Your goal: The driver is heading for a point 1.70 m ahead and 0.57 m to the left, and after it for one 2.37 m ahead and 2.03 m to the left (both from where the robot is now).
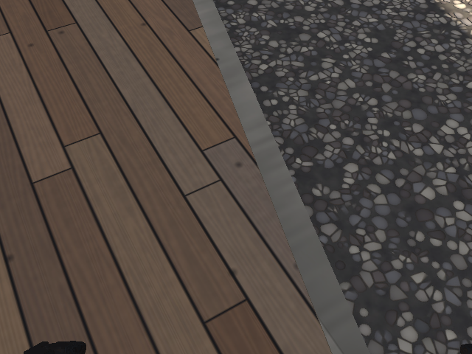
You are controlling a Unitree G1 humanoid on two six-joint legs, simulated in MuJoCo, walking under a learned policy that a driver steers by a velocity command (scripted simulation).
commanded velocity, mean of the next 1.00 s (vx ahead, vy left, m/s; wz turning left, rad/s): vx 0.51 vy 0.00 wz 0.69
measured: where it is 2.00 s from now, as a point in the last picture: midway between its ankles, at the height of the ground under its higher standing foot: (64, 147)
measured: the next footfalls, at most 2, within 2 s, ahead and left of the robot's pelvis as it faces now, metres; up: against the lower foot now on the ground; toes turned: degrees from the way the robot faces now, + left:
right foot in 0.02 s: +0.08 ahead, -0.12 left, +0.00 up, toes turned +9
left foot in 0.48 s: -0.02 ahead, +0.15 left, +0.00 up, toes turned +34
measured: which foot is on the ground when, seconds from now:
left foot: down 0.00-0.02, up 0.04-0.46, down 0.48-0.90, up 0.92-1.00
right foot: up 0.00-0.00, down 0.02-0.46, up 0.48-0.88, down 0.90-1.00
